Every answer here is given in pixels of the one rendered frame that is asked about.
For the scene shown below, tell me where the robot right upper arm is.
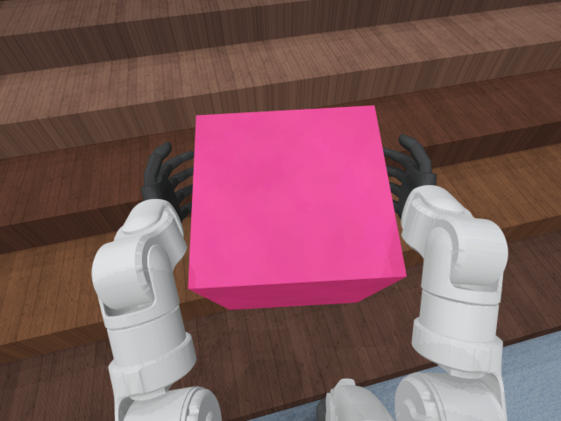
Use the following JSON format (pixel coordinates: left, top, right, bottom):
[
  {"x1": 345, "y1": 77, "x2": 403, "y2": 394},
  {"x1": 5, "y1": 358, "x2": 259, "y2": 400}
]
[{"x1": 394, "y1": 372, "x2": 506, "y2": 421}]

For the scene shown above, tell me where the left robot hand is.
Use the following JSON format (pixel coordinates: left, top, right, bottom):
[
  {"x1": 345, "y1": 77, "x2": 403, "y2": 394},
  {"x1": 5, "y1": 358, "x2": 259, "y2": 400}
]
[{"x1": 141, "y1": 142, "x2": 195, "y2": 223}]

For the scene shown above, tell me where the robot left forearm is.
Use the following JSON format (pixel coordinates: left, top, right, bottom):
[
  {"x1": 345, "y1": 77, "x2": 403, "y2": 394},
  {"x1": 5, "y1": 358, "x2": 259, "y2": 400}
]
[{"x1": 91, "y1": 199, "x2": 196, "y2": 421}]

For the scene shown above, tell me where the carton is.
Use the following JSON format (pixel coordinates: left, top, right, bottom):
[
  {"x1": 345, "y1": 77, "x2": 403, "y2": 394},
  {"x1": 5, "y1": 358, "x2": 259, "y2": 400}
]
[{"x1": 188, "y1": 105, "x2": 407, "y2": 310}]

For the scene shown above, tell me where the robot right forearm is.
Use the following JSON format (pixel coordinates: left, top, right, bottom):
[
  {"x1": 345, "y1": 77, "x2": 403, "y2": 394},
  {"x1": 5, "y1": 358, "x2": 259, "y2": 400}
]
[{"x1": 401, "y1": 185, "x2": 508, "y2": 421}]

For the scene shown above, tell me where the right robot hand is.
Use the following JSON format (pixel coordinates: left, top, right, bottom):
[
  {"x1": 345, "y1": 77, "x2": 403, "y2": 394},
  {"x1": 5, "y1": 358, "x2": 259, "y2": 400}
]
[{"x1": 382, "y1": 134, "x2": 437, "y2": 219}]

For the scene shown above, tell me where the robot left upper arm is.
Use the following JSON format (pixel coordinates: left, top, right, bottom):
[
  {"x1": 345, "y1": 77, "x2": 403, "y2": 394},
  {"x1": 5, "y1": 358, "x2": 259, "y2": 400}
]
[{"x1": 124, "y1": 386, "x2": 222, "y2": 421}]

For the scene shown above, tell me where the right robot thigh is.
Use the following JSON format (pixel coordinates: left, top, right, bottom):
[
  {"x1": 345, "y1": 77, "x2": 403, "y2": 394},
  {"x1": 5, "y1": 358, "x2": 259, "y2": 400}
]
[{"x1": 326, "y1": 385, "x2": 395, "y2": 421}]

